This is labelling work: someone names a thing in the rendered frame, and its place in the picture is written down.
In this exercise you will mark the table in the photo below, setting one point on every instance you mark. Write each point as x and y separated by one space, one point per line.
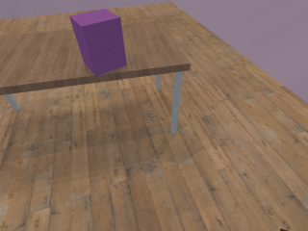
51 60

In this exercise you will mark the carton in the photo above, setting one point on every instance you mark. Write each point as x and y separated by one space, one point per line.
100 40

